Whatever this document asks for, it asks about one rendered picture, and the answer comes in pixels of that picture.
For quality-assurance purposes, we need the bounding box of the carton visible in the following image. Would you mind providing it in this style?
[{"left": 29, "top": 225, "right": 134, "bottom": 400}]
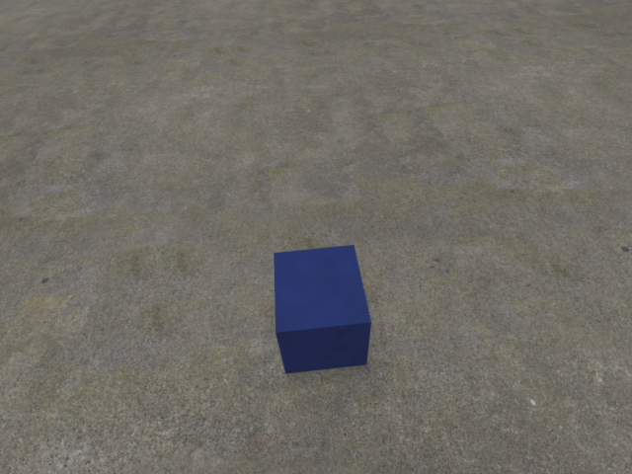
[{"left": 274, "top": 245, "right": 371, "bottom": 373}]

